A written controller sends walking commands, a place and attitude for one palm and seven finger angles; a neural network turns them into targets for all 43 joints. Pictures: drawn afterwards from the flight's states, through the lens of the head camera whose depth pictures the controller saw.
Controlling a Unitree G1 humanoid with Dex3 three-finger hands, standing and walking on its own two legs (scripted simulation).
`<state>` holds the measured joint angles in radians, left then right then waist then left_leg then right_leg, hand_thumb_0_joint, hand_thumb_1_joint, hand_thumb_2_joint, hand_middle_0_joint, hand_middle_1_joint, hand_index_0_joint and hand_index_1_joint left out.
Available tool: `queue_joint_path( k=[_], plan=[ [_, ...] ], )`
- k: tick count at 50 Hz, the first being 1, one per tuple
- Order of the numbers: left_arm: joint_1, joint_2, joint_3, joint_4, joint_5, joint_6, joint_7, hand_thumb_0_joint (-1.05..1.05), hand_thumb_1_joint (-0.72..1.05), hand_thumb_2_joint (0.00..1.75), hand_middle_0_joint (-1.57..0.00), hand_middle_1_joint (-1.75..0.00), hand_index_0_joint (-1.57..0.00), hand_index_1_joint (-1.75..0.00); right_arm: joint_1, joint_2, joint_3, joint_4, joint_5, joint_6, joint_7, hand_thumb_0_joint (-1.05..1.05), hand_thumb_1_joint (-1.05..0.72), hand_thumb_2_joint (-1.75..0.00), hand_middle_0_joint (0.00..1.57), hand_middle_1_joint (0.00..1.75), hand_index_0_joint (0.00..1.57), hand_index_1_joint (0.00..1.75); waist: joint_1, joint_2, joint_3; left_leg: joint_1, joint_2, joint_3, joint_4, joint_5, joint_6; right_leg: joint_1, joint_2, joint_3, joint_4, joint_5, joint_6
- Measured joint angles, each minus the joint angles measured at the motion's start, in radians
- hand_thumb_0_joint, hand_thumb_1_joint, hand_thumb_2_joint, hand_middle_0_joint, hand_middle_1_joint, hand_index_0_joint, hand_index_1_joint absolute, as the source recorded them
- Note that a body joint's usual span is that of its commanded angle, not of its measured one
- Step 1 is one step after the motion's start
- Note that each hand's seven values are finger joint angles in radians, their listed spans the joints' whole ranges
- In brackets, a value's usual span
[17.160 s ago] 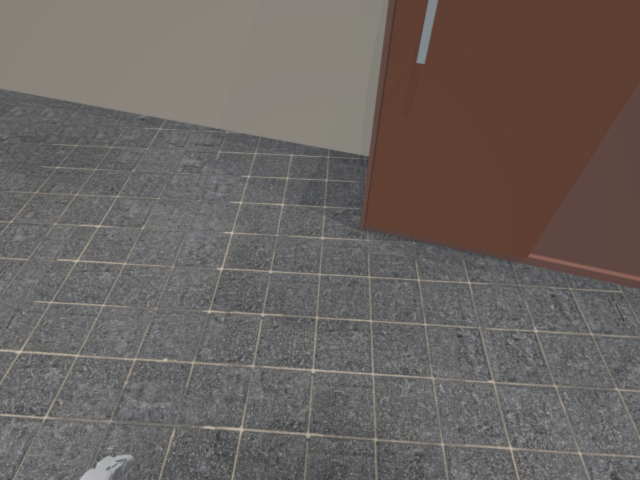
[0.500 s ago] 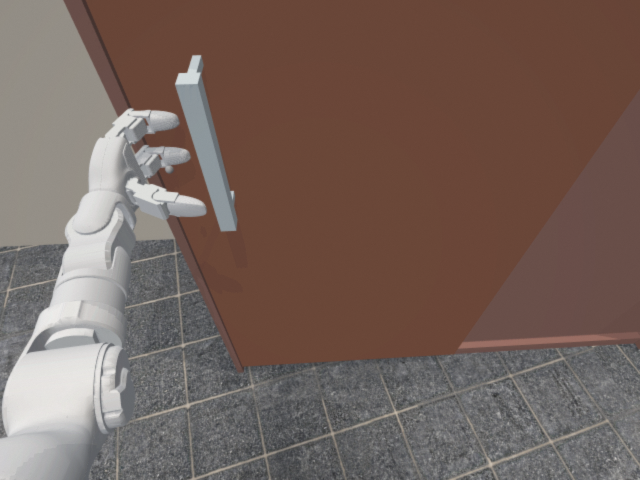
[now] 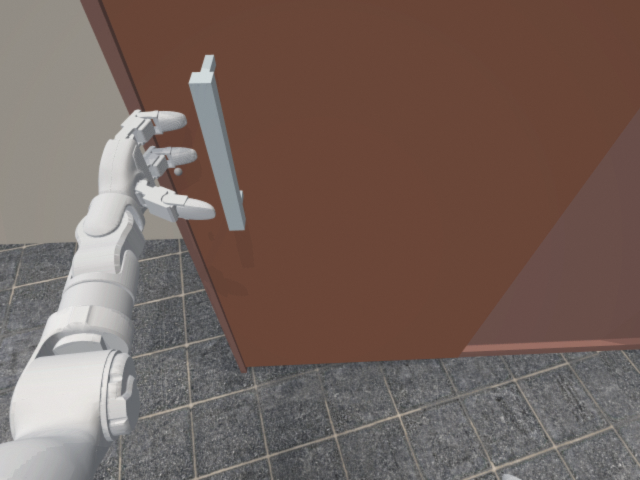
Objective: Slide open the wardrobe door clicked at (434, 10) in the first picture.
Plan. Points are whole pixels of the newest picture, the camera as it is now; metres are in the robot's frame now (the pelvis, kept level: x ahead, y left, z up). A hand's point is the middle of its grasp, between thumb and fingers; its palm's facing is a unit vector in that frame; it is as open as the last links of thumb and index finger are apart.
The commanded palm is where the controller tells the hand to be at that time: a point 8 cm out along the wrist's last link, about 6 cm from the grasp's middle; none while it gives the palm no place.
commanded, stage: move the hooked fingers beside the handle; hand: left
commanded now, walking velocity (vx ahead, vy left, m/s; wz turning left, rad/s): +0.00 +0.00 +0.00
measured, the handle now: (224, 153) +0.49 +0.13 +0.14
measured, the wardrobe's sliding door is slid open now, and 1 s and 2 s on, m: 0.00 0.00 0.00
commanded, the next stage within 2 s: feel for the door with the fingertips in 0.10 s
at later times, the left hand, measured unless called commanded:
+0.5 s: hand (197, 174) +0.45 +0.16 +0.15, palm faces +0.03 -1.00 -0.01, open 13.9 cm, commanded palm +0.42 +0.20 +0.15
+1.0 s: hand (199, 173) +0.45 +0.16 +0.15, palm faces +0.05 -1.00 -0.01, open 13.8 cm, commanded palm +0.42 +0.20 +0.15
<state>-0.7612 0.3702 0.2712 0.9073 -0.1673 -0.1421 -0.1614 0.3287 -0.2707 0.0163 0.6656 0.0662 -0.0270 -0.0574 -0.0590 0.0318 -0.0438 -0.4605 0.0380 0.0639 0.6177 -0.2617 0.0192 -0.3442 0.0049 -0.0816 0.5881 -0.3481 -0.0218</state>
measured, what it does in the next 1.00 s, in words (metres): stands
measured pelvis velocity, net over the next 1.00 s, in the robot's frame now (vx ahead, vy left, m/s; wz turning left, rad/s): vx -0.01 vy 0.00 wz -0.01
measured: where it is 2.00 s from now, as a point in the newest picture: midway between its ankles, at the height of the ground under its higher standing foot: outside the picture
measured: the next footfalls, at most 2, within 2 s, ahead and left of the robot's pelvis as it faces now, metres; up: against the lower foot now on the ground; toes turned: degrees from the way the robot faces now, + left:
none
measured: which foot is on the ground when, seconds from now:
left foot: down 0.00-1.00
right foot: down 0.00-1.00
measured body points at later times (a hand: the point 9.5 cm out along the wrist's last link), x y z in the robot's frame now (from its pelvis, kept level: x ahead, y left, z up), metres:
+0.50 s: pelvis +0.00 +0.00 +0.00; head +0.03 +0.00 +0.45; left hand +0.44 +0.21 +0.15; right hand +0.07 -0.26 -0.12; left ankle +0.03 +0.11 -0.73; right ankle -0.03 -0.10 -0.73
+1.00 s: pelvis -0.01 +0.00 +0.00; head +0.02 -0.01 +0.45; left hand +0.44 +0.21 +0.15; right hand +0.05 -0.27 -0.12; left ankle +0.03 +0.11 -0.73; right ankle -0.03 -0.10 -0.73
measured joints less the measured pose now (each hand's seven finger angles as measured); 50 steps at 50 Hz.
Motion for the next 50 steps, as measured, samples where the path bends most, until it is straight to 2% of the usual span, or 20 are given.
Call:
queue_joint_path(
  k=[4, 12, 23, 27, 31, 39, 44, 50],
  plan=[
    [-0.003, -0.012, -0.007, 0.004, -0.011, 0.011, 0.003, -0.01, -0.50, 0.30, -0.30, -1.21, -0.30, -1.20, 0.002, 0.003, 0.002, 0.002, 0.000, 0.003, 0.002, 0.01, -0.91, -0.90, 0.20, 0.30, 0.20, 0.30, 0.003, 0.001, -0.002, 0.001, -0.004, 0.000, 0.000, -0.001, 0.003, 0.001, -0.004, 0.000, 0.001, -0.001, 0.003],
    [0.002, -0.024, -0.010, -0.011, 0.008, -0.003, 0.026, -0.01, -0.50, 0.30, -0.31, -1.21, -0.30, -1.21, 0.008, 0.009, 0.003, 0.004, -0.005, 0.002, 0.008, 0.01, -0.91, -0.90, 0.20, 0.30, 0.20, 0.30, 0.002, -0.005, -0.001, -0.004, -0.004, 0.002, 0.006, -0.003, 0.004, -0.005, -0.005, 0.002, 0.007, -0.003, 0.004],
    [0.001, -0.051, -0.035, -0.023, 0.005, 0.006, 0.054, -0.01, -0.50, 0.30, -0.30, -1.21, -0.31, -1.21, 0.016, 0.007, -0.005, 0.012, -0.007, -0.007, 0.013, 0.01, -0.91, -0.90, 0.20, 0.30, 0.20, 0.30, 0.000, -0.001, -0.002, -0.005, -0.004, 0.001, 0.008, -0.002, 0.005, -0.004, -0.004, 0.002, 0.007, -0.001, 0.005],
    [0.002, -0.079, -0.063, -0.041, 0.004, 0.001, 0.066, -0.01, -0.50, 0.30, -0.30, -1.20, -0.30, -1.20, 0.015, 0.007, -0.009, 0.018, -0.008, -0.013, 0.019, 0.01, -0.91, -0.90, 0.20, 0.30, 0.20, 0.30, 0.003, 0.003, -0.002, -0.006, -0.004, -0.001, 0.010, -0.002, 0.004, -0.005, -0.004, 0.001, 0.009, -0.002, 0.005],
    [-0.018, -0.102, -0.051, -0.013, 0.008, 0.011, 0.081, -0.01, -0.50, 0.30, -0.30, -1.20, -0.30, -1.20, 0.004, 0.011, -0.002, 0.022, -0.011, -0.011, 0.019, 0.01, -0.91, -0.90, 0.20, 0.30, 0.20, 0.30, -0.005, 0.000, -0.002, -0.004, -0.003, 0.002, 0.008, 0.000, 0.003, -0.007, -0.003, 0.003, 0.012, -0.001, 0.003],
    [-0.049, -0.067, -0.013, 0.046, 0.054, -0.020, 0.084, -0.01, -0.50, 0.30, -0.37, -1.24, -0.36, -1.24, 0.004, 0.018, 0.005, 0.010, -0.019, -0.011, 0.014, 0.01, -0.91, -0.90, 0.20, 0.30, 0.20, 0.30, -0.021, -0.006, 0.005, -0.013, 0.005, 0.003, 0.006, 0.008, -0.002, -0.021, 0.004, 0.006, 0.018, 0.004, -0.004],
    [-0.030, -0.051, 0.013, 0.045, 0.025, -0.031, 0.074, -0.01, -0.50, 0.30, -0.36, -1.23, -0.35, -1.23, 0.021, 0.011, 0.000, 0.014, -0.015, -0.007, 0.011, 0.01, -0.91, -0.90, 0.20, 0.30, 0.20, 0.30, -0.020, 0.001, 0.000, -0.005, 0.010, 0.007, 0.000, 0.009, -0.005, -0.015, 0.009, 0.011, 0.010, 0.008, -0.006],
    [0.006, -0.046, -0.019, 0.003, 0.011, -0.028, 0.057, -0.01, -0.50, 0.30, -0.32, -1.21, -0.32, -1.21, 0.040, 0.003, -0.009, 0.020, -0.007, -0.002, 0.012, 0.01, -0.91, -0.90, 0.20, 0.30, 0.20, 0.30, -0.008, 0.006, -0.005, 0.004, 0.009, 0.002, -0.003, 0.008, -0.005, -0.002, 0.009, 0.006, 0.004, 0.007, -0.006]
  ],
)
